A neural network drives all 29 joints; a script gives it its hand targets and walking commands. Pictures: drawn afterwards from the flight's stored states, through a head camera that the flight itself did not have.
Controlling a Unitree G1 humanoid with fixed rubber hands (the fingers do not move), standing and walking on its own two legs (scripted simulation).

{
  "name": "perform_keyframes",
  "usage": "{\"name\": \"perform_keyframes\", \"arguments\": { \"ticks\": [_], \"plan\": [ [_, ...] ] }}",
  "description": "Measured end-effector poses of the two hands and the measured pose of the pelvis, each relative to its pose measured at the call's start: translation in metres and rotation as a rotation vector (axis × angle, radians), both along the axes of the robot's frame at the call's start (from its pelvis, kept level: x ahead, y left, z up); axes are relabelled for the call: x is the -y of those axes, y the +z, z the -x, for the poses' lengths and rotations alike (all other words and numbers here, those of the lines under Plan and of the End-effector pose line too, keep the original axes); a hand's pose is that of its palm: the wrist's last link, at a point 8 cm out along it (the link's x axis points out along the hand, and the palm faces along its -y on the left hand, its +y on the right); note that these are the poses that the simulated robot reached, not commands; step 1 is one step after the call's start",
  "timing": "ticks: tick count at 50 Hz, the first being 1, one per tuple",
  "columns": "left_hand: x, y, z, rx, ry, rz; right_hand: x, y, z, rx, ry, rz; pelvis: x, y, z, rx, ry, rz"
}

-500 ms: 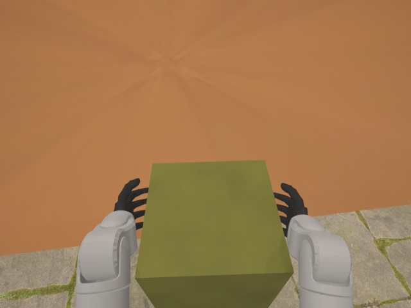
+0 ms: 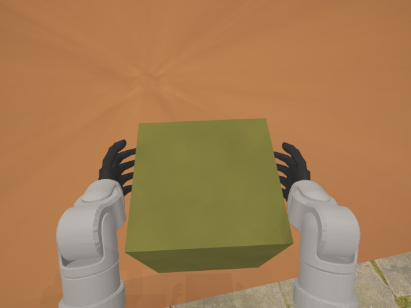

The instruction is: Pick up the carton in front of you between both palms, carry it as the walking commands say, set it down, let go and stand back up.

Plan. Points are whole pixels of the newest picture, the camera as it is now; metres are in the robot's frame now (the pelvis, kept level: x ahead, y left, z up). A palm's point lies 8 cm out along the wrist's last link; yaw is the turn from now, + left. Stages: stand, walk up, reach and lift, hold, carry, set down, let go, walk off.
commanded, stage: carry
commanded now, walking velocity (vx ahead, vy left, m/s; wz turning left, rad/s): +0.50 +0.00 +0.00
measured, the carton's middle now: (206, 204) +0.31 +0.00 +0.07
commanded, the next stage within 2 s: none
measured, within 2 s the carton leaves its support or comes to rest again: neither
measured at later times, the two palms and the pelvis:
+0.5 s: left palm (142, 52) +0.71 +0.15 +0.17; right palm (251, 58) +0.72 -0.15 +0.16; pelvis +0.31 -0.02 +0.01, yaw +2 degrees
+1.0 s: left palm out of the picture +1.06 +0.12 +0.21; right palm (247, 10) +1.02 -0.17 +0.20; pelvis +0.64 +0.02 +0.07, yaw +0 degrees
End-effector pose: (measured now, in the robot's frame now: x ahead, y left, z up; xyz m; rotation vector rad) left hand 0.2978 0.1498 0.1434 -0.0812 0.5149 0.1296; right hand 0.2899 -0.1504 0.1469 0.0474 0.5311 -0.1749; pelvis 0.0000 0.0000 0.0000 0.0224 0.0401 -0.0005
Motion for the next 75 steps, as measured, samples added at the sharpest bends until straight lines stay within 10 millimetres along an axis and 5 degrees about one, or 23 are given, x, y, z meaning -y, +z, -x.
{"name": "perform_keyframes", "arguments": {
  "ticks": [8, 15, 24, 31, 36, 41, 51, 57, 60, 68, 75],
  "plan": [
    [-0.003, 0.027, -0.138, -0.1, -0.05, -0.014, -0.004, 0.025, -0.123, -0.104, -0.024, 0.027, -0.017, 0.025, -0.082, -0.033, -0.004, 0.032],
    [-0.008, 0.047, -0.254, -0.122, -0.034, -0.044, -0.008, 0.043, -0.249, -0.128, 0.024, 0.047, -0.011, 0.03, -0.172, -0.052, 0.014, 0.037],
    [-0.002, 0.037, -0.403, -0.166, 0.032, -0.091, -0.002, 0.02, -0.42, -0.167, 0.102, 0.009, 0.015, 0.006, -0.304, -0.049, 0.032, 0.041],
    [-0.013, 0.01, -0.471, -0.226, 0.121, -0.024, -0.014, 0.003, -0.51, -0.228, 0.106, -0.04, 0.025, 0.029, -0.382, -0.07, 0.034, 0.013],
    [-0.022, 0.022, -0.533, -0.12, 0.157, 0.015, -0.023, 0.015, -0.573, -0.124, 0.098, -0.066, 0.02, 0.035, -0.449, -0.077, 0.028, 0.0],
    [-0.024, 0.036, -0.621, -0.053, 0.091, 0.015, -0.024, 0.03, -0.641, -0.055, 0.062, -0.024, 0.002, 0.027, -0.53, -0.056, 0.011, -0.018],
    [0.032, 0.074, -0.778, -0.155, -0.102, -0.021, 0.029, 0.06, -0.737, -0.159, -0.104, -0.013, -0.015, 0.074, -0.657, -0.065, -0.001, 0.042],
    [0.048, 0.107, -0.858, -0.075, -0.102, -0.026, 0.045, 0.095, -0.828, -0.081, -0.088, -0.016, 0.002, 0.071, -0.745, -0.057, -0.001, 0.05],
    [0.04, 0.113, -0.891, -0.075, -0.051, -0.061, 0.037, 0.101, -0.882, -0.08, 0.006, -0.023, 0.016, 0.066, -0.789, -0.03, 0.008, 0.059],
    [-0.003, 0.114, -0.948, -0.199, 0.101, -0.043, -0.006, 0.112, -0.991, -0.2, 0.162, -0.002, 0.039, 0.099, -0.876, -0.039, 0.02, 0.003],
    [-0.012, 0.135, -1.037, -0.151, 0.122, -0.032, -0.015, 0.128, -1.08, -0.152, 0.155, -0.028, 0.034, 0.106, -0.963, -0.055, 0.022, -0.01]
  ]
}}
